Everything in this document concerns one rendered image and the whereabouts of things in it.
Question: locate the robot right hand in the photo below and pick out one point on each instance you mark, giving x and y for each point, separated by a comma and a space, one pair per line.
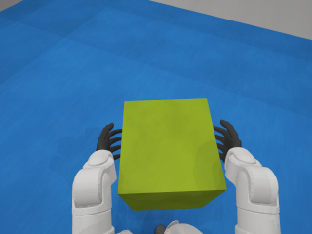
231, 139

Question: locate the robot right foot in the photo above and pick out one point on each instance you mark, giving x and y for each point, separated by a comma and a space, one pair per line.
160, 229

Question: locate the robot left forearm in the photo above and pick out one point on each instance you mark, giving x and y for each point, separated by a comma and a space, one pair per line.
92, 197

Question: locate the carton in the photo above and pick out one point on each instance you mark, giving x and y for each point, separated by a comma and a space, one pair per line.
169, 157

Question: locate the robot right forearm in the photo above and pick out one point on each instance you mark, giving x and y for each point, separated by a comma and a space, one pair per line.
257, 197

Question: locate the robot left hand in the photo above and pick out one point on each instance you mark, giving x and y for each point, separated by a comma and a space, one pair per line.
104, 141

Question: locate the right robot shin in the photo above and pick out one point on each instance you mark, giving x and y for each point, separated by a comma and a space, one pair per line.
172, 223

